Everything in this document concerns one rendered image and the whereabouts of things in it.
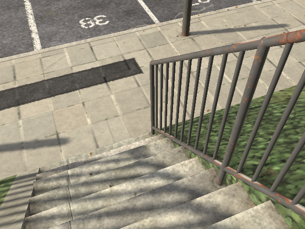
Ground stairs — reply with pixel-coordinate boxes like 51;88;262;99
25;132;291;229

